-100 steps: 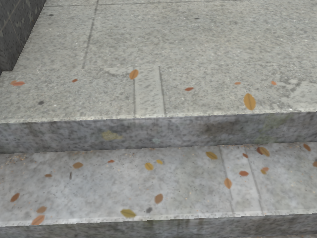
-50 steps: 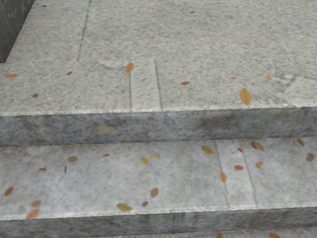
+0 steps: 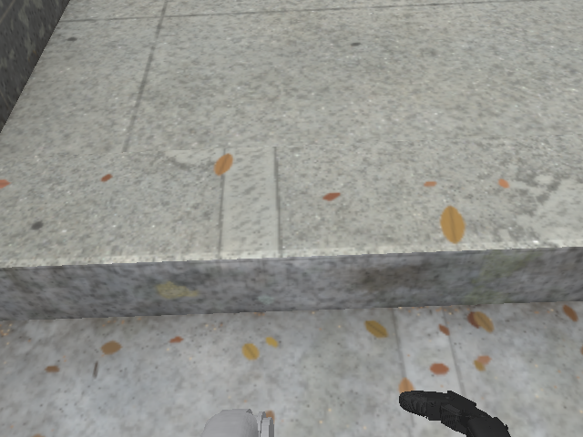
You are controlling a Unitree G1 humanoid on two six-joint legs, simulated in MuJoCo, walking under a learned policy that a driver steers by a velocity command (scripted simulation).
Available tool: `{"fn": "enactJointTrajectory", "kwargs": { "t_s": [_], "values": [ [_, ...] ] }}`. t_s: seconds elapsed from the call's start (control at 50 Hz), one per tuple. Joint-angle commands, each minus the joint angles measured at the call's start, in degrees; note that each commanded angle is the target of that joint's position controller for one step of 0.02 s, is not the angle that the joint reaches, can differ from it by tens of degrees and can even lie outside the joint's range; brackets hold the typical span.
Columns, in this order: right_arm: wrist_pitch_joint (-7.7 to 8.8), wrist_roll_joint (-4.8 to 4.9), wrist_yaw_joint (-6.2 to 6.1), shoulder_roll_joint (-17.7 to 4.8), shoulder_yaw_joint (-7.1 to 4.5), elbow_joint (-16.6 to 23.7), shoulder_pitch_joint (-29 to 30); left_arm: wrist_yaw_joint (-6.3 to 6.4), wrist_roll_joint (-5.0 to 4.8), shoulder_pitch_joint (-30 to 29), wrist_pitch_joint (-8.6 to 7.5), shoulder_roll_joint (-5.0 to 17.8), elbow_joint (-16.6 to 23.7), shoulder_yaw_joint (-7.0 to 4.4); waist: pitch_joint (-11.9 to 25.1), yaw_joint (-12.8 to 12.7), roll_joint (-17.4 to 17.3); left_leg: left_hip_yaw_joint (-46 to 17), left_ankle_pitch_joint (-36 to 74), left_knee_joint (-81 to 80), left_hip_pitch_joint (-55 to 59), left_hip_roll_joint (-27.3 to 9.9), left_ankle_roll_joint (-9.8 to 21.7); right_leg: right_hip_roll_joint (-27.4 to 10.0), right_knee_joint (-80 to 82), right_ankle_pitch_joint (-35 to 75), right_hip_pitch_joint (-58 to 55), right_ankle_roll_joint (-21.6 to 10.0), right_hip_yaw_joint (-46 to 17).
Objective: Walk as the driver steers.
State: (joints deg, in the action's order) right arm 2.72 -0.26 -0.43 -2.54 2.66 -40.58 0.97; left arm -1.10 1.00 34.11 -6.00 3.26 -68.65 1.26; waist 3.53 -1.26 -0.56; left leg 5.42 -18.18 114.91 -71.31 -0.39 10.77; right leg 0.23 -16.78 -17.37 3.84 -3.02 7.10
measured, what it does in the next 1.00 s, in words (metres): climbs: left foot 0.17 m higher, then right foot 0.17 m higher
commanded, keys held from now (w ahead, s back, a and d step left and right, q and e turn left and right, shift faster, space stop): w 1.00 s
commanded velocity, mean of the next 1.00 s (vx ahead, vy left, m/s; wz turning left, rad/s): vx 0.49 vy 0.00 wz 0.00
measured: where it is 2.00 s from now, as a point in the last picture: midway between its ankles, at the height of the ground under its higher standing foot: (333, 73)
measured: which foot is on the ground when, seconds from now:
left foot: up 0.00-0.08, down 0.10-0.60, up 0.62-1.00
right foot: down 0.00-0.12, up 0.14-0.58, down 0.60-1.00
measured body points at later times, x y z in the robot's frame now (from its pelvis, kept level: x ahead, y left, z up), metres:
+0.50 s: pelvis +0.25 -0.01 +0.17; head +0.29 -0.01 +0.62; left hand +0.52 +0.09 +0.11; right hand +0.11 -0.20 +0.04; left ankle +0.16 +0.05 -0.58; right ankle +0.39 -0.12 -0.29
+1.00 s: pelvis +0.55 -0.05 +0.34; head +0.59 -0.07 +0.79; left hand +0.42 +0.15 +0.21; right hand +0.83 -0.16 +0.30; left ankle +0.70 +0.05 -0.13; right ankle +0.46 -0.12 -0.40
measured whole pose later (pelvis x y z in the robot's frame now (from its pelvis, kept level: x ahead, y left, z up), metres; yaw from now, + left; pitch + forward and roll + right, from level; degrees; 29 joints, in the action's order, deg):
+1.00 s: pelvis +0.55 -0.05 +0.34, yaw +0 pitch +5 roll +2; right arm 1.8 -0.6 -0.2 1.1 3.9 -31.1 5.0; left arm 0.4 0.1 32.2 -7.3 6.3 -64.4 -0.9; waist 0.1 -3.0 0.6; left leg 6.9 -17.1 103.1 -75.9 -3.6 9.9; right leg 0.0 -13.1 -14.7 3.1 -4.0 7.3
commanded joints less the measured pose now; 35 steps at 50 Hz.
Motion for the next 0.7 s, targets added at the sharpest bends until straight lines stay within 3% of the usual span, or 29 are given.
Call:
{"fn": "enactJointTrajectory", "kwargs": {
  "t_s": [0.02, 0.04, 0.06, 0.08, 0.1, 0.12, 0.14, 0.16, 0.18, 0.22, 0.24, 0.26, 0.28, 0.32, 0.34, 0.38, 0.42, 0.46, 0.5, 0.52, 0.54, 0.56, 0.58, 0.6, 0.62, 0.64, 0.66, 0.68, 0.7],
  "values": [
    [-1.0, 1.96, -0.22, -1.45, 2.47, 7.58, 7.71, 3.23, -3.0, -0.07, 0.08, 7.25, 1.76, -0.3, -9.41, 2.18, 4.76, 10.97, -5.65, -34.71, 27.44, 0.29, -1.09, -7.51, 21.91, 37.32, 22.1, -4.51, -2.1],
    [-1.13, 2.72, -0.55, -1.92, 1.86, 3.92, 1.73, 4.06, -4.06, 2.96, -0.38, 9.07, 2.99, -0.41, -0.8, 3.09, 5.6, 13.43, -7.25, -37.87, 38.64, 4.92, -0.82, -9.16, 13.89, 74.79, 15.12, -6.82, -0.98],
    [-1.91, 3.27, -1.28, -3.38, 1.15, 1.21, -4.83, 4.63, -4.27, 4.64, -1.46, 13.95, 3.13, -1.47, 7.1, 6.64, 9.61, 13.55, -8.03, -37.11, 43.43, 8.44, -0.22, -11.75, 4.35, 104.97, 6.67, -6.83, -0.35],
    [-1.83, 2.19, -1.68, -4.93, 0.16, -1.65, -16.53, 3.99, -3.56, 2.25, -2.25, 17.31, 4.41, -2.83, 11.04, 11.9, 14.68, 8.58, -11.06, -44.4, 43.45, 6.01, 1.87, -16.92, -8.2, 113.79, -4.55, -8.01, -2.75],
    [-1.18, -0.1, -1.54, -8.43, -1.13, -3.64, -23.08, 2.53, -4.11, -1.02, -2.83, 18.59, 6.32, -4.05, 16.16, 14.83, 15.03, 3.11, -12.59, -53.18, 50.53, 5.49, 3.46, -17.17, -21.89, 108.41, -7.13, -8.29, -2.51],
    [-0.98, -1.79, -1.62, -13.28, -3.29, -6.62, -28.01, 1.16, -3.48, -3.63, -3.22, 16.43, 9.7, -4.56, 18.74, 14.74, 7.76, -17.8, -21.5, -63.74, 60.87, -3.18, 6.36, -11.82, -38.01, 91.33, 7.37, -7.35, -3.76],
    [-2.71, -2.23, -2.8, -18.49, -5.68, -9.73, -29.88, -1.85, -1.59, -9.55, -3.42, 12.09, 13.62, -4.97, 16.71, 14.95, -10.49, -53.12, -31.4, -92.24, 66.46, -12.75, 13.55, 2.28, -62.29, 33.37, 28.49, -6.33, -5.65],
    [-2.0, -1.11, -2.8, -19.2, -7.29, -9.82, -19.65, -2.62, 2.27, -12.49, -3.66, 8.97, 16.5, -5.34, 13.37, 10.08, -9.23, -63.61, -31.49, -103.15, 63.51, -14.69, 11.35, 4.38, -91.07, 18.14, 39.01, -5.26, -15.9],
    [-0.89, 0.14, -1.96, -15.95, -6.91, -12.04, -14.26, -2.4, 3.23, -15.08, -3.17, 4.97, 21.21, -4.44, 5.82, 3.5, -2.74, -54.64, -36.31, -101.4, 55.29, -15.91, 7.54, 2.13, -101.3, 19.15, 45.44, -5.28, -15.82],
    [1.46, -0.97, -0.97, -5.11, -4.72, -19.03, -15.64, -0.34, 2.08, -20.24, -1.78, 0.64, 26.27, -2.79, -7.04, -1.06, 6.85, -34.33, -19.76, -94.61, 44.24, -13.4, 3.05, 0.52, -107.23, 17.21, 55.25, -6.74, -14.2],
    [2.24, -1.86, -0.47, -0.49, -3.36, -21.81, -16.32, 0.3, 1.03, -18.28, -0.58, -1.6, 26.23, -1.62, -8.68, -3.32, 6.86, -25.97, -13.75, -93.15, 42.19, -10.69, 0.36, 0.94, -108.05, 14.99, 57.63, -7.25, -15.84],
    [3.02, -1.9, 0.13, 0.03, -3.13, -23.6, -19.29, 0.74, 1.02, -16.95, 0.35, -4.15, 26.22, -0.34, -8.92, -3.94, 6.22, -19.53, -7.52, -92.54, 43.31, -9.09, -2.31, 0.74, -106.8, 15.04, 60.21, -8.25, -17.08],
    [3.6, -1.56, 0.73, -0.11, -2.88, -24.77, -20.27, 1.09, 0.39, -16.56, 1.27, -4.82, 25.89, 0.19, -9.89, -4.52, 4.32, -14.14, -4.57, -92.57, 43.93, -7.69, -3.55, 0.63, -105.42, 13.33, 63.3, -8.47, -17.09],
    [4.66, -1.18, 1.41, -3.26, -2.65, -23.13, -17.8, 1.41, 0.35, -20.19, 2.51, -1.81, 27.56, 0.57, -11.36, -5.4, 3.77, -11.08, -3.61, -96.34, 36.8, -6.92, -3.23, 0.25, -95.62, 15.29, 61.22, -6.48, -12.01],
    [5.27, -1.26, 1.54, -5.18, -2.58, -23.77, -22.6, 2.32, -0.59, -25.05, 2.68, -2.35, 28.45, 0.8, -10.18, -2.1, 0.79, -13.17, 0.14, -99.33, 40.92, -9.1, -0.76, 1.88, -107.15, 11.72, 66.45, -6.2, -6.68],
    [6.35, -0.57, 1.69, -8.81, -3.03, -25.1, -27.96, 3.18, -0.12, -33.69, 3.43, -3.24, 34.04, 1.54, -10.02, -0.53, -4.26, -15.48, -1.39, -103.11, 49.68, -10.61, -0.09, -0.73, -114.21, 2.85, 77.48, -6.35, -5.69],
    [6.32, -0.61, 1.13, -9.33, -3.16, -25.45, -31.16, 3.34, 0.3, -41.84, 2.92, -1.49, 38.91, 2.26, -10.79, 0.81, -1.86, -13.37, -6.66, -105.82, 55.16, -9.2, -1.94, -4.64, -102.07, -0.98, 80.56, -5.94, -3.04],
    [5.64, -0.26, -0.72, -8.36, -2.95, -26.42, -36.67, 2.4, 0.0, -46.92, 2.94, -0.82, 41.63, 2.69, -9.3, 3.54, -2.1, -13.53, 0.93, -108.85, 59.42, -8.9, -1.8, -6.05, -92.15, -0.65, 77.2, -5.34, -0.45],
    [4.58, 0.78, -2.85, -10.23, -3.97, -25.27, -39.78, 0.36, 0.05, -48.68, 3.77, -0.32, 42.11, 2.81, -5.66, 6.57, -2.77, -10.99, 21.29, -118.72, 64.71, -10.88, 0.85, -6.91, -75.02, -2.99, 63.23, -5.99, 3.35],
    [4.51, 1.31, -3.06, -8.76, -3.6, -23.54, -37.77, -0.15, -0.75, -45.84, 3.76, -1.41, 40.66, 3.1, -2.43, 4.9, -3.83, -5.73, 39.63, -116.47, 65.64, -10.01, 0.97, -5.1, -65.17, -5.88, 51.73, -7.34, 6.05],
    [4.68, 2.25, -3.1, -10.72, -3.77, -21.48, -36.11, -0.07, -1.94, -41.19, 3.36, -1.07, 38.27, 2.94, 2.98, 2.03, -3.44, -2.33, 73.32, -109.78, 63.48, -10.05, 0.95, -0.08, -56.87, -5.17, 35.85, -8.04, 9.14],
    [4.69, 1.51, -2.8, -14.33, -4.54, -20.3, -38.96, 0.59, -3.13, -33.82, 3.82, 0.45, 35.92, 1.7, 11.73, -0.71, -7.81, -2.83, 93.87, -100.05, 67.92, -11.49, 1.85, 4.66, -54.73, -8.7, 24.63, -7.77, 9.7],
    [5.46, 1.47, -1.93, -17.75, -5.55, -19.48, -36.84, 1.23, -1.89, -24.01, 4.45, 3.96, 33.55, 0.26, 16.76, -6.37, -12.02, -4.33, 103.53, -89.2, 74.59, -14.72, 1.98, 4.39, -49.95, -9.94, 20.37, -8.58, 5.94],
    [6.52, 1.66, -0.28, -19.89, -6.69, -17.19, -32.17, 1.47, 0.06, -16.9, 4.37, 8.73, 31.14, -1.52, 20.6, -10.5, -12.28, -3.02, 98.9, -76.21, 73.49, -13.66, 0.61, 3.18, -43.15, -9.23, 12.47, -9.59, 0.55],
    [7.63, 2.48, 1.41, -16.53, -6.67, -13.51, -31.84, 2.24, 1.68, -9.92, 4.18, 13.09, 27.49, -3.5, 22.55, -10.51, -3.59, -3.92, 81.08, -56.61, 51.74, -7.08, -2.46, -9.47, -33.34, -23.66, -0.82, -14.97, -25.24],
    [7.8, 0.23, 3.59, -13.43, -7.43, -10.66, -25.74, 2.73, 1.64, -7.45, 5.85, 17.93, 25.21, -5.79, 20.25, -12.2, 8.88, -5.94, 16.47, -31.19, 38.66, 5.61, -4.27, -17.39, -4.77, -34.8, -0.84, -19.96, -55.55],
    [7.25, -1.91, 3.77, -8.8, -7.78, -7.88, -24.24, 2.26, -0.16, -17.71, 5.88, 17.9, 24.33, -6.57, 16.47, -6.36, 7.29, -14.82, 13.62, -5.61, 28.59, 3.96, -5.27, -19.32, 1.59, -37.9, 3.34, -17.97, -63.31],
    [7.16, -2.93, 2.9, -7.04, -6.91, -2.47, -19.85, 1.76, -1.12, -21.88, 4.23, 14.95, 22.03, -6.23, 9.11, -2.08, 1.83, -13.92, 18.32, 2.19, 23.83, 1.81, -4.77, -19.09, 1.54, -30.64, 10.49, -14.65, -55.12],
    [6.69, -2.74, 1.88, -4.0, -6.09, 0.08, -16.28, 1.79, -0.45, -19.95, 2.93, 10.75, 17.05, -5.6, 1.35, -0.24, -3.42, -12.8, 18.69, 5.95, 17.18, 1.44, -3.25, -18.34, -2.74, -24.03, 14.44, -12.6, -45.4]
  ]
}}
Velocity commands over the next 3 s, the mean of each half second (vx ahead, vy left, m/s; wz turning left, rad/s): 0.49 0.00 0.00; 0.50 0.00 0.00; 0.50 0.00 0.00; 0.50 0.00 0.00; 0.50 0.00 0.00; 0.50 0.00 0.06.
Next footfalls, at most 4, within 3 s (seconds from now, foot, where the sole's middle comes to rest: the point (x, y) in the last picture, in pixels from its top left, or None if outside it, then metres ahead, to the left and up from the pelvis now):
0.10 left None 0.20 0.06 -0.61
0.60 right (396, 380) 0.50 -0.12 -0.44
1.08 left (305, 194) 0.79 0.03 -0.27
1.62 right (381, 96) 1.09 -0.14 -0.27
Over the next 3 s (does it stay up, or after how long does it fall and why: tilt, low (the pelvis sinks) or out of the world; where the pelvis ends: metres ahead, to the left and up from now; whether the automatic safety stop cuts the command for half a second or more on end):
stays up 1.71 -0.09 0.51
